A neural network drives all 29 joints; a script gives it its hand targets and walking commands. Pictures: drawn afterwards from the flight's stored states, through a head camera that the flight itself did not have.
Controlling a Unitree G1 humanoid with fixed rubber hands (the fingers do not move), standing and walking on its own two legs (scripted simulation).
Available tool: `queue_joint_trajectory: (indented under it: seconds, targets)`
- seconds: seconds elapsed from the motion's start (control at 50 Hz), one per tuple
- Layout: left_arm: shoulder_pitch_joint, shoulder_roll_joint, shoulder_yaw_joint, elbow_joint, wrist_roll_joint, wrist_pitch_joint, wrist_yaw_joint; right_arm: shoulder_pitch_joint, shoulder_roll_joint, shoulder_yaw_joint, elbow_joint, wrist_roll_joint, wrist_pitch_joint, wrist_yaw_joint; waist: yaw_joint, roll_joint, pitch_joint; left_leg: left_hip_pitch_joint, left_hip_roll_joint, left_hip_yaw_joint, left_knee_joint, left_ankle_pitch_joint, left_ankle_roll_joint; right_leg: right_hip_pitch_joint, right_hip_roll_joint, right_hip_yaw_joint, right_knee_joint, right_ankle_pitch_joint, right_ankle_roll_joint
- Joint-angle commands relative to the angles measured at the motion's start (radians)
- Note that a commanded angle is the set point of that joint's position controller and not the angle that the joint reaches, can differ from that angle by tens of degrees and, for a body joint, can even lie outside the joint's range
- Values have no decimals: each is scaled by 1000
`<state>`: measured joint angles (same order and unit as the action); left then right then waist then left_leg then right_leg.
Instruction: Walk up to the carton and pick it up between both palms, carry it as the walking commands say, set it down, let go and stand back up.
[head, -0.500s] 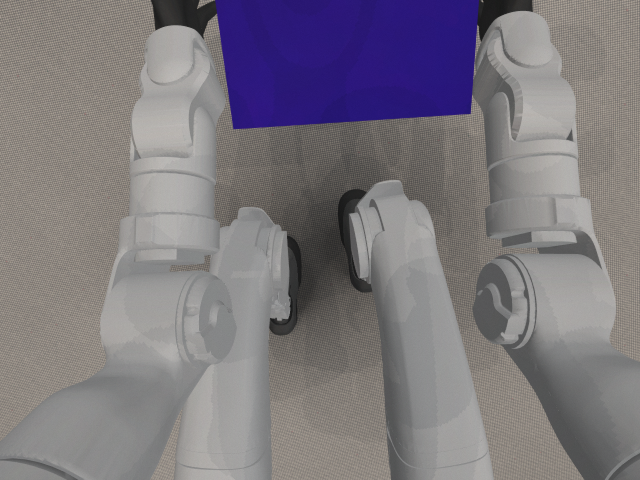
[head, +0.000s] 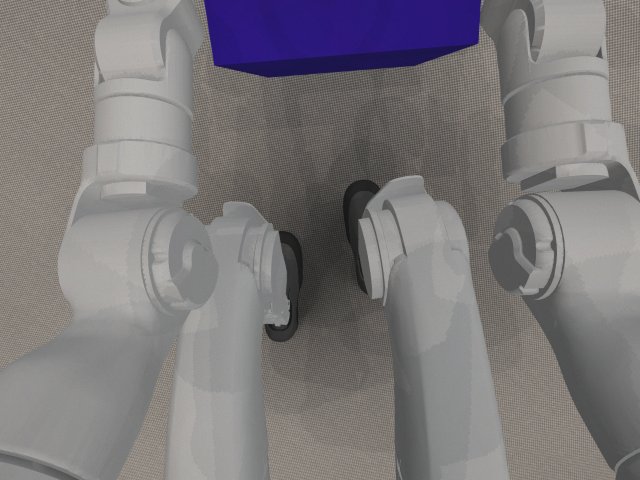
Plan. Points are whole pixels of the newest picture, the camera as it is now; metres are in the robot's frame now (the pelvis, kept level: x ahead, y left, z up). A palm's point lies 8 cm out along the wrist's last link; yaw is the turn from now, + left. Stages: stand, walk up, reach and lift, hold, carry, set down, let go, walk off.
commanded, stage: set down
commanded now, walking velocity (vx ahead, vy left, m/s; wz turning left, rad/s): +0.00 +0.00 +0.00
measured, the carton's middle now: out of the picture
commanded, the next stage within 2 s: none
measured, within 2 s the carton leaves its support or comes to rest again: rests again in 0.92 s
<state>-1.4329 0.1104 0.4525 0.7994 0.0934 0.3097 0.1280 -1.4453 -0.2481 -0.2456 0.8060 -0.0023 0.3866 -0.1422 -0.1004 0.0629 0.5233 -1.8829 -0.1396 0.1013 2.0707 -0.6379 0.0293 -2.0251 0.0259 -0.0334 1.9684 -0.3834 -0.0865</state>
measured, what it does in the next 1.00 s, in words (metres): lowers itself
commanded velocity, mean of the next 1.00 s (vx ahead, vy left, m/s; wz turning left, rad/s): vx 0.00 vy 0.00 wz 0.00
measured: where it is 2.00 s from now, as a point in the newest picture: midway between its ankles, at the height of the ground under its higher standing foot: (325, 281)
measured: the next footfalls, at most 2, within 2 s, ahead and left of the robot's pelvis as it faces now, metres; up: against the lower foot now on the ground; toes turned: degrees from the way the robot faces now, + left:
none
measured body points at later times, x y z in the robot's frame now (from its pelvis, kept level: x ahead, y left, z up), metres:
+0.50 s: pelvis +0.02 +0.00 -0.04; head +0.40 -0.05 +0.19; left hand +0.58 +0.07 -0.22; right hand +0.56 -0.22 -0.23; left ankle +0.11 +0.09 -0.39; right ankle +0.18 -0.08 -0.39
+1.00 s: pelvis +0.02 +0.00 -0.06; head +0.39 -0.05 +0.18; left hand +0.58 +0.07 -0.23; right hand +0.56 -0.23 -0.24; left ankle +0.11 +0.09 -0.39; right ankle +0.18 -0.08 -0.39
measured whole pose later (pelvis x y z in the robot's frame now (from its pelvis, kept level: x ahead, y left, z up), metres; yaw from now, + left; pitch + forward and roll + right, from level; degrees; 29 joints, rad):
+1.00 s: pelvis +0.02 +0.00 -0.06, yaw +2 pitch +29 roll +2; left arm -1.47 0.13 0.31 0.93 -0.01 0.25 0.21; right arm -1.50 -0.36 -0.12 1.02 0.12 0.27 -0.10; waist -0.10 0.07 0.52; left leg -2.09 -0.17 0.09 2.27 -0.69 0.02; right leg -2.23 -0.03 -0.09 2.16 -0.43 -0.12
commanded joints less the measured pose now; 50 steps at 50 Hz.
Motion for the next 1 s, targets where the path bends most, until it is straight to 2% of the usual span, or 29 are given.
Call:
queue_joint_trajectory:
  seconds: [0.0, 0.04, 0.08, 0.1, 0.12, 0.14, 0.2, 0.24, 0.3, 0.32, 0.38, 0.4, 0.44, 0.48, 0.54, 0.56, 0.58, 0.6, 0.62, 0.66, 0.7, 0.78, 0.82, 0.84, 0.88, 0.9, 0.92, 0.94, 0.98]
  targets:
    - [-700, -907, -487, -106, -129, 5, -219, -720, 907, 384, -210, 131, -69, 243, -2, -82, -1977, 105, -34, -130, -186, 157, 11, 1201, 55, 199, -121, 117, 53]
    - [-744, -912, -505, -141, -152, 1, -211, -729, 899, 394, -239, 139, -73, 254, -6, -85, -2043, 133, -40, -112, -169, 197, -8, 1223, 48, 189, -102, 211, 46]
    - [-803, -894, -587, -257, -212, -16, -183, -791, 893, 454, -334, 188, -83, 256, -22, -93, -2210, 244, -43, -133, -167, 267, 10, 1238, 42, 131, -43, 343, 60]
    - [-771, -912, -584, -197, -204, -2, -174, -774, 837, 449, -294, 180, -86, 256, -36, -59, -2125, 223, -44, -121, -152, 255, -3, 1179, 47, 141, -58, 317, 52]
    - [-745, -922, -610, -220, -209, -4, -167, -767, 859, 457, -337, 192, -96, 253, -51, -85, -2156, 264, -48, -139, -157, 286, 4, 1192, 47, 116, -34, 368, 57]
    - [-715, -912, -607, -159, -204, -2, -165, -754, 833, 444, -314, 190, -99, 255, -39, -78, -2068, 236, -43, -141, -146, 287, -6, 1140, 42, 128, -26, 379, 52]
    - [-703, -897, -622, -195, -218, -28, -144, -763, 812, 476, -329, 208, -118, 249, -32, -88, -2075, 257, -52, -133, -122, 317, -5, 1153, 47, 117, 3, 430, 58]
    - [-700, -905, -623, -162, -227, -33, -145, -721, 787, 457, -285, 199, -129, 253, -59, -79, -1973, 218, -53, -139, -113, 310, -8, 1097, 47, 121, 12, 438, 50]
    - [-680, -879, -588, -131, -208, -53, -150, -767, 771, 445, -254, 200, -149, 266, -19, -78, -1829, 177, -55, -135, -95, 298, 0, 1023, 45, 125, 22, 403, 55]
    - [-720, -854, -571, -129, -205, -64, -152, -721, 770, 421, -180, 190, -148, 275, -28, -71, -1789, 146, -50, -138, -89, 274, -7, 1012, 37, 136, 43, 393, 48]
    - [-753, -868, -620, -172, -236, -83, -157, -733, 799, 427, -217, 213, -172, 269, -75, -75, -1874, 202, -54, -138, -71, 319, 0, 1000, 57, 99, 71, 448, 48]
    - [-789, -853, -638, -195, -258, -88, -146, -751, 783, 459, -260, 241, -178, 265, -55, -45, -1946, 231, -45, -123, -56, 358, -10, 1052, 43, 115, 77, 497, 49]
    - [-726, -876, -625, -147, -255, -82, -152, -732, 761, 461, -238, 229, -182, 254, -73, -57, -1919, 187, -57, -129, -56, 351, -9, 1094, 50, 118, 79, 528, 49]
    - [-753, -871, -637, -153, -254, -81, -149, -766, 773, 445, -222, 245, -176, 261, -46, -32, -1878, 199, -50, -126, -48, 332, -13, 1038, 45, 136, 76, 475, 47]
    - [-761, -867, -622, -118, -260, -80, -154, -738, 756, 430, -148, 230, -173, 256, -85, -38, -1737, 135, -50, -125, -45, 267, -5, 963, 53, 116, 82, 410, 44]
    - [-748, -877, -619, -112, -241, -81, -157, -721, 787, 425, -121, 242, -172, 263, -45, 17, -1738, 125, -46, -108, -46, 252, -8, 970, 53, 142, 75, 398, 37]
    - [-764, -868, -597, -100, -241, -78, -161, -758, 764, 426, -155, 238, -177, 265, -58, -43, -1749, 112, -46, -116, -41, 237, -6, 996, 49, 131, 82, 396, 43]
    - [-794, -861, -615, -131, -242, -83, -162, -759, 778, 420, -145, 244, -177, 266, -40, 1, -1768, 137, -42, -117, -45, 259, -12, 992, 45, 136, 90, 409, 41]
    - [-762, -870, -606, -113, -251, -80, -162, -747, 783, 417, -143, 242, -179, 265, -63, -35, -1768, 137, -45, -123, -42, 274, -13, 1000, 45, 129, 88, 428, 40]
    - [-790, -860, -584, -112, -241, -87, -169, -751, 782, 395, -97, 227, -175, 269, -57, -28, -1708, 70, -48, -108, -41, 219, -13, 1002, 46, 143, 74, 373, 38]
    - [-789, -861, -568, -120, -245, -95, -181, -778, 773, 412, -160, 216, -186, 267, -65, -70, -1705, -3, -55, -100, -30, 210, -6, 1048, 52, 150, 83, 405, 34]
    - [-726, -839, -521, -14, -199, -87, -194, -801, 794, 409, -125, 230, -189, 270, -6, -75, -1577, -31, -42, -108, -38, 173, 9, 981, 46, 155, 75, 333, 53]
    - [-758, -861, -523, -7, -205, -88, -202, -805, 751, 393, -121, 218, -196, 274, -54, -54, -1545, -66, -46, -103, -31, 142, 5, 964, 50, 154, 77, 298, 38]
    - [-756, -855, -503, 0, -188, -90, -207, -782, 773, 382, -112, 221, -195, 279, -34, -40, -1524, -78, -45, -102, -24, 143, 4, 945, 50, 169, 78, 303, 37]
    - [-766, -844, -512, -39, -204, -98, -210, -811, 770, 391, -134, 229, -202, 283, -46, -55, -1552, -61, -45, -99, -21, 183, 4, 962, 51, 142, 94, 353, 44]
    - [-816, -832, -538, -76, -215, -105, -207, -789, 778, 394, -108, 243, -194, 283, -27, -2, -1600, -22, -33, -91, -10, 203, -9, 985, 38, 168, 90, 358, 42]
    - [-809, -820, -545, -71, -217, -108, -204, -752, 787, 386, -52, 231, -189, 285, -44, -29, -1580, -64, -42, -98, -22, 164, -2, 976, 44, 154, 104, 351, 41]
    - [-816, -841, -544, -56, -198, -105, -206, -768, 762, 368, -45, 228, -192, 285, -51, 15, -1546, -58, -30, -101, -21, 167, -8, 939, 36, 171, 89, 315, 38]
    - [-788, -854, -569, -62, -214, -105, -211, -752, 772, 358, -53, 231, -203, 291, -62, 16, -1525, -25, -33, -112, -25, 173, -1, 891, 47, 150, 96, 311, 33]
